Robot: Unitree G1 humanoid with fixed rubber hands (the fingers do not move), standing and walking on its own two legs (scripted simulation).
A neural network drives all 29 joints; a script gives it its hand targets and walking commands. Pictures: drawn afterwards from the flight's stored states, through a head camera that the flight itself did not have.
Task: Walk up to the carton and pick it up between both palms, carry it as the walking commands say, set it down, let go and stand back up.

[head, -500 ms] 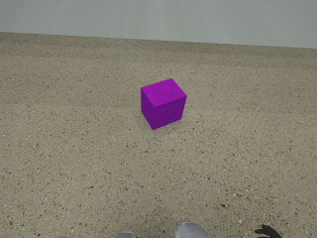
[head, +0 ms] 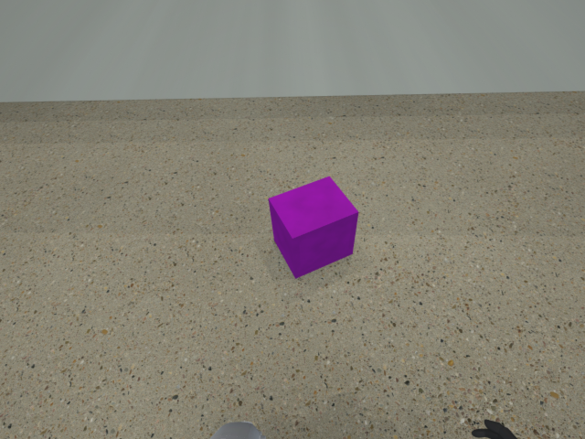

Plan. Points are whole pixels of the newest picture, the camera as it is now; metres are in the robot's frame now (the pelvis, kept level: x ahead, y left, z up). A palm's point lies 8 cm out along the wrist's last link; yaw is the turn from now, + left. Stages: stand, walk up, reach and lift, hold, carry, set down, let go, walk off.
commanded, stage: walk up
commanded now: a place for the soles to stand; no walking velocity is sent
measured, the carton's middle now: (312, 227) +0.96 -0.03 -0.64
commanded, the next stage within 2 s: none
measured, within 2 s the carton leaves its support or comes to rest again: neither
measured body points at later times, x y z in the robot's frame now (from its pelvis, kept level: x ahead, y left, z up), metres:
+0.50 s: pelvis +0.14 +0.06 -0.01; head +0.16 +0.07 +0.44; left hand +0.21 +0.37 -0.11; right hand +0.23 -0.25 -0.10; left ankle +0.22 +0.14 -0.74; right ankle +0.16 -0.08 -0.69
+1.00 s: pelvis +0.26 +0.00 +0.00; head +0.28 -0.02 +0.45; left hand +0.32 +0.33 -0.06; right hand +0.37 -0.29 -0.12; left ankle +0.30 +0.15 -0.68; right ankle +0.28 -0.08 -0.74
